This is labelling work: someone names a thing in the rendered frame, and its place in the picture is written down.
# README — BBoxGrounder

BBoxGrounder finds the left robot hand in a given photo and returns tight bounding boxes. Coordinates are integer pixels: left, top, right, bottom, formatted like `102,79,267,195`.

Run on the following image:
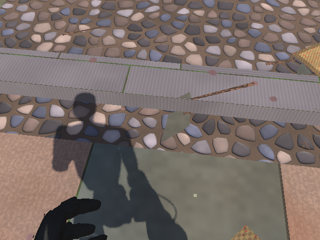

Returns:
33,196,108,240

